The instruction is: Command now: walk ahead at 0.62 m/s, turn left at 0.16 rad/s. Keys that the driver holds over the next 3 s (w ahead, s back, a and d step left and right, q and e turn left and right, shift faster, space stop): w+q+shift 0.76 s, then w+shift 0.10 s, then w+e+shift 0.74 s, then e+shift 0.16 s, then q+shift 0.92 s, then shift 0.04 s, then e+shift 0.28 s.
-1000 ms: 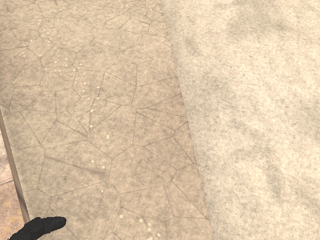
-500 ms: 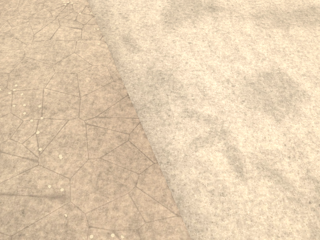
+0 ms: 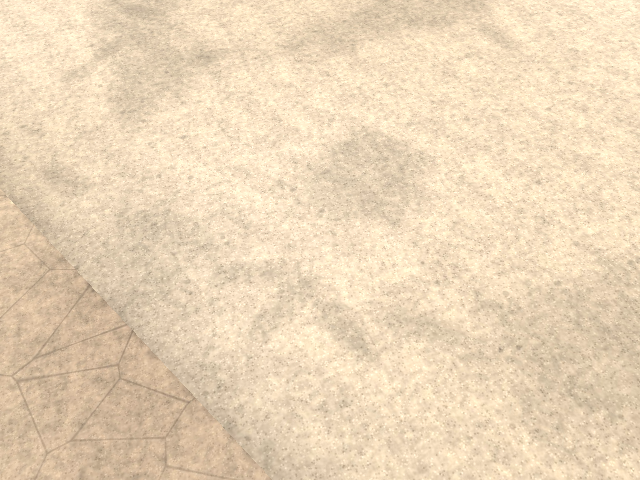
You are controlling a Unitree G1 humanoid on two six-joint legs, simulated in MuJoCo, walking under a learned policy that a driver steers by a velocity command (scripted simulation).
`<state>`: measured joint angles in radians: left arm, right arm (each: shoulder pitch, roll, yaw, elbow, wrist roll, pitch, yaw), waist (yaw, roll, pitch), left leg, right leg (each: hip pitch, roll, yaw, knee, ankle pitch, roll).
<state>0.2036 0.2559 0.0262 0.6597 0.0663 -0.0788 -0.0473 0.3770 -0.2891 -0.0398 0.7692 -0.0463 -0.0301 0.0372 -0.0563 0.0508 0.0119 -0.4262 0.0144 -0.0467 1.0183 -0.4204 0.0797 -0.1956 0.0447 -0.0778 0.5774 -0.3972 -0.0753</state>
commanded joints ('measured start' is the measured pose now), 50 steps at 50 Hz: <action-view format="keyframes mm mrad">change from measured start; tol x32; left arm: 1 177 141 40 24 -55 17 29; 38 -249 153 10 -148 -37 3 4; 45 496 219 62 187 -22 -18 38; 50 259 162 55 175 -29 -23 54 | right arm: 1 -177 -166 -52 -87 47 -39 -3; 15 -389 -27 15 -114 31 17 53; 20 177 -224 -66 39 26 5 8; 47 74 18 23 -84 89 -65 -88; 50 -317 -51 22 -164 -51 -66 -42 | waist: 1 110 -92 42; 19 -146 -179 -115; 21 -72 249 -197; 26 65 -135 50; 42 119 9 -82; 47 102 -559 -339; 50 79 -68 1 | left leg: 1 -539 26 -134 155 179 15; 10 -424 34 68 -34 502 1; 18 11 -125 256 -266 168 153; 20 487 -110 69 -386 -79 252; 21 798 146 -517 -527 -327 428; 29 58 0 -342 -763 146 263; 39 195 -36 -426 -527 365 138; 43 398 -120 -311 101 578 81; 46 -434 -216 -152 1058 -317 33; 50 -657 -6 -105 925 -23 36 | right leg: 1 314 -348 349 -397 -61 -45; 12 251 -229 -112 -513 626 43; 18 347 -308 -207 -19 1582 77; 20 51 -259 -193 615 1142 38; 21 -542 -6 -104 1008 -29 121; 43 128 -142 167 -352 880 105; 46 716 -347 391 164 1342 64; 48 654 -466 847 -254 170 -256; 50 200 -396 780 -294 99 -211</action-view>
